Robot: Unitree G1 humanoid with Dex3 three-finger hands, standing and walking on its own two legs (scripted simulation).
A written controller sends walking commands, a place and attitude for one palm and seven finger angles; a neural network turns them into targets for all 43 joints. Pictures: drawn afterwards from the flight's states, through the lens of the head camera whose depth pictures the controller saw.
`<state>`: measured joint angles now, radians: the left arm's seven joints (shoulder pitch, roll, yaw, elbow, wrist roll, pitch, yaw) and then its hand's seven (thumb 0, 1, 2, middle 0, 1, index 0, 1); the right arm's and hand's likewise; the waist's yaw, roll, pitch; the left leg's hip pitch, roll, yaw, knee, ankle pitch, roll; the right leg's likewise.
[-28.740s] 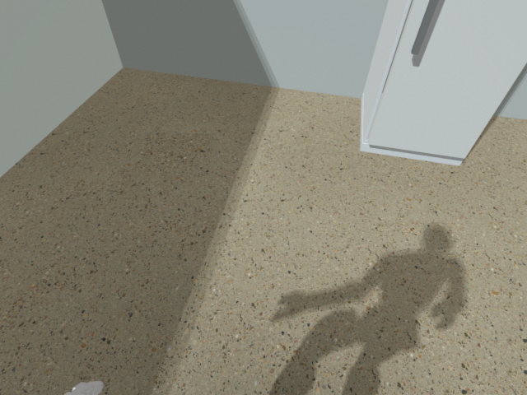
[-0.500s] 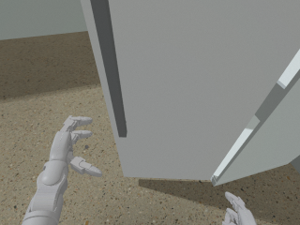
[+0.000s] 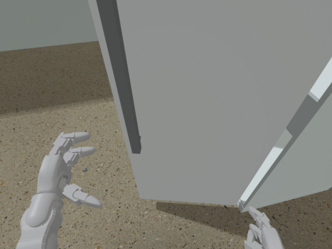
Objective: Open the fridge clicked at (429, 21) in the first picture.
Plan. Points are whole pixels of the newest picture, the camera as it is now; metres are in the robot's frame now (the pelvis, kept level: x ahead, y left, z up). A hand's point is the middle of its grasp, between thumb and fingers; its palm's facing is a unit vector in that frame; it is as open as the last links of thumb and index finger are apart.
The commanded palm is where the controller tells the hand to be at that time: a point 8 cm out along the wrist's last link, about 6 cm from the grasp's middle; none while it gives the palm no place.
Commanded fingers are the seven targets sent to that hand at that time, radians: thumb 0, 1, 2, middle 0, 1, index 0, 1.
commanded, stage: draw the hand back to the body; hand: left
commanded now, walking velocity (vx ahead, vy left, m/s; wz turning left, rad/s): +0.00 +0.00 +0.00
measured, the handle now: (127, 90) +0.47 +0.14 +0.15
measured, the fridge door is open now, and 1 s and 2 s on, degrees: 72 72 72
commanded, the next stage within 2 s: step back with the hand held close in 1.32 s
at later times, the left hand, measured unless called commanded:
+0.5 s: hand (40, 174) +0.22 +0.26 +0.13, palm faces +0.39 -0.87 -0.30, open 13.1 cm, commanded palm +0.18 +0.29 +0.16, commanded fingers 0.00 0.14 0.53 -0.23 -0.75 -0.23 -0.75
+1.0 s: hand out of the picture +0.21 +0.30 +0.19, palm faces +0.50 -0.79 -0.35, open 8.2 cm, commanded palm +0.16 +0.32 +0.20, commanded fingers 0.00 0.90 0.90 -0.20 -0.30 -0.20 -0.30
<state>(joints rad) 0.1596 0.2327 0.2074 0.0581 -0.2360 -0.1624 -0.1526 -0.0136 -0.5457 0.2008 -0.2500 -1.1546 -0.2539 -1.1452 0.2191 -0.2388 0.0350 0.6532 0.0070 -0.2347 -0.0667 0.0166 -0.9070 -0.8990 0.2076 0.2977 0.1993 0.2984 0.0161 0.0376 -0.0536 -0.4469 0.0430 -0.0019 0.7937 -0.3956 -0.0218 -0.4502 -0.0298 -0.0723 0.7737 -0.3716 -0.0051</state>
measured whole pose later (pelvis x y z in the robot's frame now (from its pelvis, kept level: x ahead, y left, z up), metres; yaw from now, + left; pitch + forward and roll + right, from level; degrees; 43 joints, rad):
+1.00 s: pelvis +0.02 +0.02 +0.04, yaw -1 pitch -7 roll -1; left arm 0.42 0.33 0.36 -0.36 -0.06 -0.06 0.12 0.01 0.69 0.80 -0.21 -0.43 -0.22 -0.42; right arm 0.19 -0.22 0.03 0.70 -0.03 -0.18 -0.07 0.02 -0.91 -0.90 0.21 0.30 0.20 0.30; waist 0.08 0.05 0.04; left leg -0.05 0.02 0.04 0.42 -0.26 0.01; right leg -0.04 -0.03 -0.04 0.36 -0.20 0.03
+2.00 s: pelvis -0.06 +0.04 +0.02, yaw -1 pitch -2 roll -1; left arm 0.49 0.38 0.41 -0.46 -0.01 -0.20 0.17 0.01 0.89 0.90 -0.21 -0.31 -0.21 -0.30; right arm 0.23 -0.23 0.02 0.58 0.00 -0.09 -0.09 0.02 -0.91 -0.90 0.21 0.30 0.20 0.30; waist 0.01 0.01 0.03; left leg -0.36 0.02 0.05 0.62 -0.24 0.04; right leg -0.35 -0.04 -0.01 0.55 -0.18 0.04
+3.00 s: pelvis -0.30 +0.03 -0.03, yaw +6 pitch -6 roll +0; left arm 0.43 0.49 0.54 -0.61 -0.07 -0.23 0.13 0.01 0.89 0.90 -0.21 -0.31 -0.22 -0.30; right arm 0.21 -0.17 -0.01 0.67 -0.02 -0.13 -0.04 0.01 -0.91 -0.90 0.21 0.30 0.20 0.30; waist 0.01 -0.06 0.04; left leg -0.75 0.06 0.07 1.15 -0.36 -0.06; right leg -0.39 0.03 -0.02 0.95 -0.52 -0.08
